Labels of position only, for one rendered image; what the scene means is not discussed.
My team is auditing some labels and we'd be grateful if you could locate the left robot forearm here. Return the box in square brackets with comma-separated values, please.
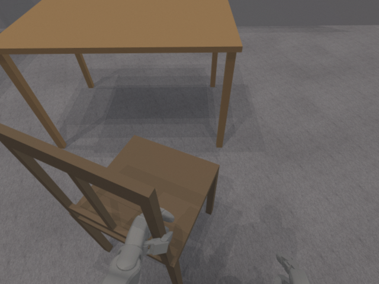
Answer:
[99, 244, 143, 284]

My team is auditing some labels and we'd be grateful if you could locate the table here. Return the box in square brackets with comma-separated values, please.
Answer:
[0, 0, 243, 149]

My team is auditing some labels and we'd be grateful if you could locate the chair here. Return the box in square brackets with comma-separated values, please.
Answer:
[0, 123, 220, 284]

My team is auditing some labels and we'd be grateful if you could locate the robot left hand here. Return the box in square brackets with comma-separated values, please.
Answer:
[124, 207, 175, 256]

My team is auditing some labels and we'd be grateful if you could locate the robot right hand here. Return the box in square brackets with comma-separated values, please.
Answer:
[274, 253, 311, 284]

